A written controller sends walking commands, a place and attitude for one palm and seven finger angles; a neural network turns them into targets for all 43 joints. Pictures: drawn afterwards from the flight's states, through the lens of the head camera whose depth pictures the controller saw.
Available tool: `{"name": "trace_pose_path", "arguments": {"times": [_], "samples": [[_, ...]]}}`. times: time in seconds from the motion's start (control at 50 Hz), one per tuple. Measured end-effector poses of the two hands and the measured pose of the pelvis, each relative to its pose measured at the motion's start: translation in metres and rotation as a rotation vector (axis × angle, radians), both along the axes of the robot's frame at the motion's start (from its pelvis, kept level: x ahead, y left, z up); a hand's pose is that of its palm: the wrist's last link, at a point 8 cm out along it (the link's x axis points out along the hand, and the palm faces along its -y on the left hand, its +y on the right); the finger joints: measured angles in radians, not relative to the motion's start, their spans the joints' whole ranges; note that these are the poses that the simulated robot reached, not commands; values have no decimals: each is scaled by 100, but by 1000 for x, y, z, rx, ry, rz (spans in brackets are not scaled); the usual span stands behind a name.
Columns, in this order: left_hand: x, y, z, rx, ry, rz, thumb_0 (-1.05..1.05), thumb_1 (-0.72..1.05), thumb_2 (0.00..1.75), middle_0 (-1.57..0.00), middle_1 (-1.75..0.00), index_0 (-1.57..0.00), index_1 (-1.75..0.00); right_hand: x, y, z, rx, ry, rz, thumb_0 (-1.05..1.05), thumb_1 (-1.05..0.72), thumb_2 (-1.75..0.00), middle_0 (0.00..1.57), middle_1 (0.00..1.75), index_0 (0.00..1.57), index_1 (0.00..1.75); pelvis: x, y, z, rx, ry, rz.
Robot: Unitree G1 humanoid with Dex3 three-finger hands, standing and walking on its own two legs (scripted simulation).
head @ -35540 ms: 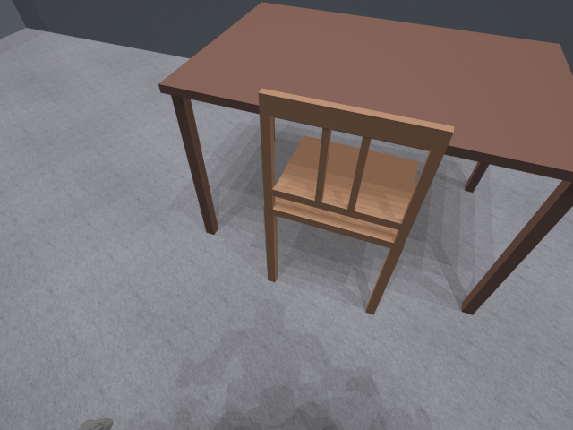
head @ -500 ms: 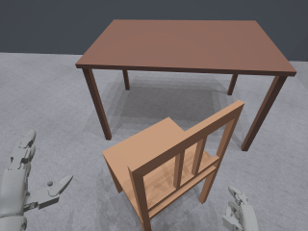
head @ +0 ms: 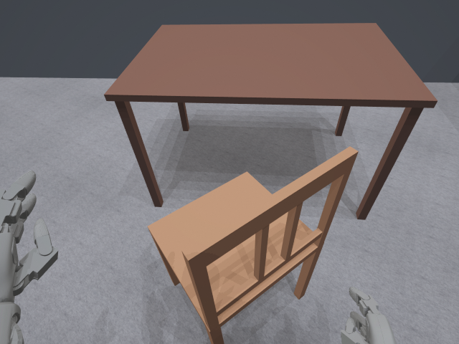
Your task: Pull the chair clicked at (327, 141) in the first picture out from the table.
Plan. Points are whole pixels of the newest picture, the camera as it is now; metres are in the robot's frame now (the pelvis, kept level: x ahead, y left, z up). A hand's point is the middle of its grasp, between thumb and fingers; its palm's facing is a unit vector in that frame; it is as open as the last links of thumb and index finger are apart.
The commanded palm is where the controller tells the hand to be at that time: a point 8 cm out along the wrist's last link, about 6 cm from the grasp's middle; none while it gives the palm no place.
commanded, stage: draw the hand back to the body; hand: left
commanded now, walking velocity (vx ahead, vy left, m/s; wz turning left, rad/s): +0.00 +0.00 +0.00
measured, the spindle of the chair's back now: (260, 252) +0.36 -0.02 -0.12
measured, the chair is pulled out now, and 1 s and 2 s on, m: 0.49 0.49 0.49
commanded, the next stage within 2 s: step back with the hand held close in 0.06 s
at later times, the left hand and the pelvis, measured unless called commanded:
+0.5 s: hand (43, 262) +0.17 +0.27 +0.15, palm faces +0.35 -0.78 -0.52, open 7.4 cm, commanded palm +0.11 +0.31 +0.18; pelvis -0.03 +0.01 +0.00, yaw -1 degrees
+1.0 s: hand out of the picture +0.12 +0.29 +0.15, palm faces +0.45 -0.76 -0.48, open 7.4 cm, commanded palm +0.05 +0.32 +0.18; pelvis -0.09 +0.02 -0.01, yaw +0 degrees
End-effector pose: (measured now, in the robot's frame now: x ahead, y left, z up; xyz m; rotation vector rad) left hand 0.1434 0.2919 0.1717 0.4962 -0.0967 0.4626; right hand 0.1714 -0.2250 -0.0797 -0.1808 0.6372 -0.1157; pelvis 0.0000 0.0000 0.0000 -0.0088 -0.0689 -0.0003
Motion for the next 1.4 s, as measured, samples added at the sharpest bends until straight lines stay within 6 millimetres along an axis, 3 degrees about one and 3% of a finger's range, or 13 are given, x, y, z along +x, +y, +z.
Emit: {"name": "trace_pose_path", "arguments": {"times": [0.3, 0.4, 0.5, 0.76, 0.98, 1.26, 1.4], "samples": [[1, 12, 11, 38, -59, 4, 1, 89, 90, -21, -30, -21, -31, -2, 3, 5, 2, -3, 12, 2, -90, -89, 21, 30, 20, 30, -14, 0, 1, -5, 23, -2], [3, 10, 7, 74, -3, -58, 1, 89, 90, -21, -30, -21, -31, -17, -2, 5, -12, 29, -41, 2, -90, -89, 21, 30, 20, 30, -22, 8, 1, 4, 55, -11], [-9, 11, 1, 90, 46, -100, 1, 89, 90, -21, -30, -21, -31, -38, -5, 2, -24, 71, -94, 2, -90, -89, 21, 30, 20, 30, -32, 14, 0, 12, 67, -11], [-54, 21, 1, 79, -46, -39, 1, 89, 90, -21, -30, -21, -31, -80, 5, -1, -35, 75, -70, 2, -90, -89, 21, 30, 20, 30, -68, 13, -6, 5, 69, -4], [-68, 28, -1, 93, -74, -48, 1, 89, 90, -21, -30, -21, -31, -106, 5, 1, -67, 74, -66, 2, -90, -89, 21, 30, 20, 30, -86, 18, -9, -7, 81, 4], [-70, 18, 3, 116, -138, -85, 1, 89, 90, -21, -30, -21, -31, -105, 0, -6, -81, 91, -48, 2, -90, -89, 21, 30, 20, 30, -92, 13, -16, -11, 97, 5], [-66, 23, 3, 165, -128, -95, 1, 89, 90, -21, -30, -22, -31, -103, 0, -3, -85, 74, -66, 2, -90, -89, 21, 30, 20, 30, -92, 12, -18, -2, 104, 8]]}}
